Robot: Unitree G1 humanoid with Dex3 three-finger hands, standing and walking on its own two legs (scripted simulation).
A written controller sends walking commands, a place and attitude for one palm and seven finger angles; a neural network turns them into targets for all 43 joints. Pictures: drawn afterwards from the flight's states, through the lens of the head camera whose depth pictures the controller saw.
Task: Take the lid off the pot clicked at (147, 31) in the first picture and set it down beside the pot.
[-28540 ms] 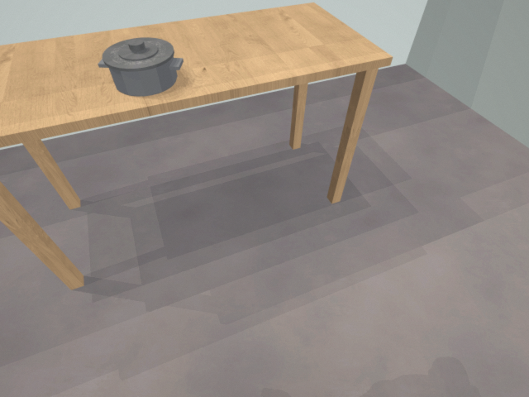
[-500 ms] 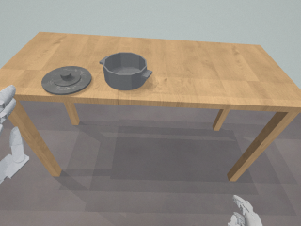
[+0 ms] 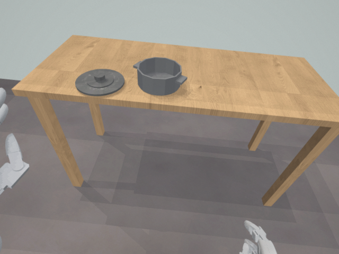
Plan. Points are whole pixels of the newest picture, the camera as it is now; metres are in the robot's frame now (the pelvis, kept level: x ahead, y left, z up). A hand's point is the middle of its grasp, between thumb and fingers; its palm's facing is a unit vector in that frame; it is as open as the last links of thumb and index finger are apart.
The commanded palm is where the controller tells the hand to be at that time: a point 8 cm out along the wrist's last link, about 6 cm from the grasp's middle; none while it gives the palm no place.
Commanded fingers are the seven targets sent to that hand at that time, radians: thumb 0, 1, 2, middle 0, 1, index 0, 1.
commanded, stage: stop stepping back and stand still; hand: left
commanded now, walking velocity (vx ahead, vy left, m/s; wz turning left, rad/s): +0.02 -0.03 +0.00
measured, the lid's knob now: (99, 76) +0.74 +0.31 +0.03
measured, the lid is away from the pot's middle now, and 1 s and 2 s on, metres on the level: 0.24 0.24 0.24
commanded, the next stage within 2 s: let the arm hang, fingers relaxed in 0.02 s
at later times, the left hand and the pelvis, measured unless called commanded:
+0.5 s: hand out of the picture +0.04 +0.16 -0.18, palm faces +0.11 -0.97 -0.20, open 6.9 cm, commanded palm none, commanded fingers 0.00 0.90 0.90 -0.20 -0.30 -0.20 -0.30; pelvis +0.02 -0.03 -0.01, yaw +5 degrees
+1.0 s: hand out of the picture +0.07 +0.17 -0.17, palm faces +0.10 -0.97 -0.21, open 7.2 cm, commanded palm none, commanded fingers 0.00 0.90 0.90 -0.20 -0.30 -0.20 -0.30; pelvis +0.06 -0.01 +0.00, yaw +3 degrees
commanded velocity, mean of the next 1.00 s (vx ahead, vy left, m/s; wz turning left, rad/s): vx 0.00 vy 0.00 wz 0.00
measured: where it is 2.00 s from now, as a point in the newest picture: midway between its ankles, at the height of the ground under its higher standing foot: outside the picture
